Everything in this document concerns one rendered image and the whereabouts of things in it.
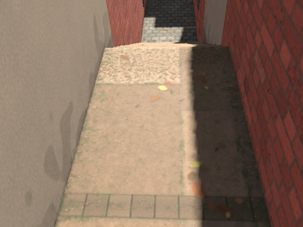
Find stairs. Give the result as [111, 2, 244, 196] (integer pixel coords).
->
[114, 42, 221, 48]

